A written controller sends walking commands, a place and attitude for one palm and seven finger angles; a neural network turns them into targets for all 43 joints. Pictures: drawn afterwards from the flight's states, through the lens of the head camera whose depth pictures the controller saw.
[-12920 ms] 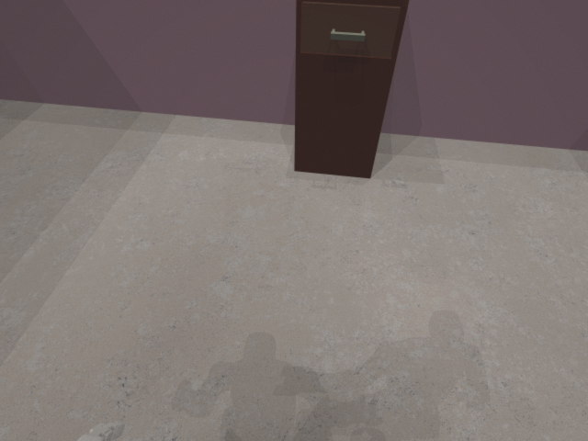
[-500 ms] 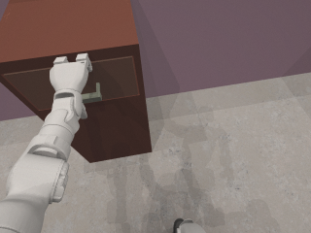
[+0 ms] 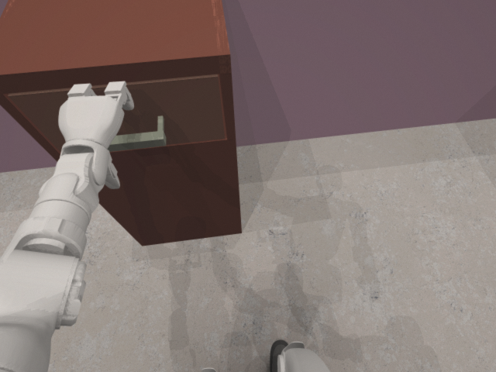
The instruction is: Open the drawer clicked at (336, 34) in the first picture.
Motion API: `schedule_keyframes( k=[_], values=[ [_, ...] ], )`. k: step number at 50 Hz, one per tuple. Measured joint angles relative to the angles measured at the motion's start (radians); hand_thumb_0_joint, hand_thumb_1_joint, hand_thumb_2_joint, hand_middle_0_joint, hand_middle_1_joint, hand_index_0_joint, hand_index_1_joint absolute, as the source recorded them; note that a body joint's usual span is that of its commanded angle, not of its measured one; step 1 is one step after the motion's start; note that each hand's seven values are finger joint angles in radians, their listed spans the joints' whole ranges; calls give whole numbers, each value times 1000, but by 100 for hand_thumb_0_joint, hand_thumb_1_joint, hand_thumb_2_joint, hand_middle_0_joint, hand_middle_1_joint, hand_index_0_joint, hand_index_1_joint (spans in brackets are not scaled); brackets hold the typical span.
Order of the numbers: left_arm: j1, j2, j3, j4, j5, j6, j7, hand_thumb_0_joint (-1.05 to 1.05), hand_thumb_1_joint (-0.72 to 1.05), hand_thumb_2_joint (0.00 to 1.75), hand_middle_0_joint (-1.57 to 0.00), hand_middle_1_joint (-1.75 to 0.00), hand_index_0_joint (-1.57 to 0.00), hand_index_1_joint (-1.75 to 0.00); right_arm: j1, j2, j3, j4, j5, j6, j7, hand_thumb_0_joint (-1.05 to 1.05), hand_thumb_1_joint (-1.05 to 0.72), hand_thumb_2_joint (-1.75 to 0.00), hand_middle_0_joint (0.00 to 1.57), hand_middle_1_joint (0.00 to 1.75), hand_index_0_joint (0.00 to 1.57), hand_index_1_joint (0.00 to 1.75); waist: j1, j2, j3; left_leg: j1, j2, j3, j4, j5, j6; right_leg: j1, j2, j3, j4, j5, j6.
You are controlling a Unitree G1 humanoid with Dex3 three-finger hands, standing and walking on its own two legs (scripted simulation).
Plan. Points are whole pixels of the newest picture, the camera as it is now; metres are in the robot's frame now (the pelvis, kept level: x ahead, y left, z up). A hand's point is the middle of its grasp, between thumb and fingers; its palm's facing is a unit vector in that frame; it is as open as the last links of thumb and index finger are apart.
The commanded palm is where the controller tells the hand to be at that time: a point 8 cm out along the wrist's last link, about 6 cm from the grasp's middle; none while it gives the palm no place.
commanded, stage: move the hooked fingers above the handle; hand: left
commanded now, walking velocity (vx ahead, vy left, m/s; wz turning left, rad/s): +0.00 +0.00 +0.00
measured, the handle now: (131, 133) +0.55 +0.21 -0.01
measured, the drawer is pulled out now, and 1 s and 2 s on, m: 0.00 0.00 0.00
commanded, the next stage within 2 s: none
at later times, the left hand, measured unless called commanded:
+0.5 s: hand (130, 134) +0.51 +0.19 +0.03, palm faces +0.03 -0.02 -1.00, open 13.8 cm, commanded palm +0.48 +0.22 +0.10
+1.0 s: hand (122, 149) +0.48 +0.20 +0.03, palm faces -0.06 -0.01 -1.00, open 13.8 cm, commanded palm +0.47 +0.22 +0.10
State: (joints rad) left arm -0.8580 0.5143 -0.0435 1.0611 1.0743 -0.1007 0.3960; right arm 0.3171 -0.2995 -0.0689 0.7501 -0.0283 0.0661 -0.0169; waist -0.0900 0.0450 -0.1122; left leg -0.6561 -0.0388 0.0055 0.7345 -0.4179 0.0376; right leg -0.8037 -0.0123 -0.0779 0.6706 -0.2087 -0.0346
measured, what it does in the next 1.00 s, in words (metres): stands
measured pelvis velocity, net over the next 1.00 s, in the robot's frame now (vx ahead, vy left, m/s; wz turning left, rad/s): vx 0.02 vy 0.00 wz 0.00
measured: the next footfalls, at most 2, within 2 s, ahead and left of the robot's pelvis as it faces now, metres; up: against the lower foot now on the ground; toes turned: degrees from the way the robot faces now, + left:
none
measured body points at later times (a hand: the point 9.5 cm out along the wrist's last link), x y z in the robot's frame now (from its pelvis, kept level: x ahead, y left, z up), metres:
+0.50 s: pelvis +0.01 +0.01 +0.00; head +0.12 -0.01 +0.44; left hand +0.50 +0.19 +0.09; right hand +0.03 -0.26 -0.14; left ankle -0.05 +0.10 -0.71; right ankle +0.06 -0.10 -0.71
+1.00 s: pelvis +0.02 +0.00 +0.01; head +0.11 -0.01 +0.45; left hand +0.48 +0.20 +0.09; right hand +0.07 -0.27 -0.13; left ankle -0.05 +0.10 -0.71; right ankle +0.06 -0.10 -0.71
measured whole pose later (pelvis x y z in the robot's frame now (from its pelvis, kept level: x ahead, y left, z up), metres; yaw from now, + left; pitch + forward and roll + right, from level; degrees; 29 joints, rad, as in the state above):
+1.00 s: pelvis +0.02 +0.00 +0.01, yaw +0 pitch +17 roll +0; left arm -0.77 0.43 -0.10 0.99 1.07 -0.10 0.32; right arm 0.29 -0.28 -0.06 0.71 -0.02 0.07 -0.02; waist -0.06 0.05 -0.10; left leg -0.54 -0.04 0.01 0.66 -0.41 0.04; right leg -0.70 -0.01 -0.07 0.62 -0.21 -0.03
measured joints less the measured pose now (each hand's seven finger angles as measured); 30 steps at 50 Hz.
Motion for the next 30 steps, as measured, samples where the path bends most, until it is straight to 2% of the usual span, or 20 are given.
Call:
schedule_keyframes(
  k=[4,7,12,16,20,22,26,30],
  values=[
    [-78,-18,-22,101,-8,98,3,0,-49,30,-32,-120,-32,-120,-23,3,16,2,6,4,17,0,-91,-90,20,30,20,30,-24,6,-6,5,1,3,-9,0,3,4,2,3,-12,3,3],
    [-88,-36,-20,118,-15,139,-17,0,-49,30,-35,-121,-35,-126,-14,10,22,-9,10,8,19,0,-91,-90,20,30,20,30,-19,16,-13,23,2,11,-29,5,5,19,5,11,-28,9,6],
    [-70,-39,-38,131,-29,137,-95,0,-49,30,-34,-121,-34,-125,-2,28,37,-18,20,20,15,0,-91,-90,20,30,20,30,-13,23,-18,66,5,24,-56,7,10,53,11,25,-44,10,9],
    [-32,-44,-32,91,-24,76,-127,0,-49,30,-33,-120,-33,-122,6,41,43,-37,22,15,10,0,-90,-90,20,30,20,30,-16,14,-8,71,6,30,-55,3,11,54,14,31,-41,8,10],
    [23,-57,11,8,6,-1,-87,0,-49,30,-33,-120,-32,-121,14,41,36,-48,4,10,11,0,-90,-90,20,30,20,30,-14,11,-7,50,5,35,-37,-6,12,29,13,36,-20,-1,10],
    [40,-58,33,-19,22,-11,-44,0,-49,30,-33,-120,-32,-121,9,36,32,-43,-6,14,16,0,-90,-90,20,30,20,30,-14,14,-9,35,4,36,-25,-13,12,13,12,37,-6,-8,12],
    [32,-66,38,-20,34,19,24,0,-49,30,-37,-123,-32,-120,-11,26,25,-23,-14,25,29,0,-90,-90,20,30,20,30,-10,24,-9,14,2,36,-8,-21,13,-7,9,37,10,-15,14],
    [27,-81,36,-13,18,85,30,0,-49,30,-38,-124,-35,-122,-34,21,25,-15,-10,41,34,0,-91,-90,20,30,20,30,-3,34,-10,28,3,41,-26,-15,15,4,11,42,-5,-9,16]
  ],
)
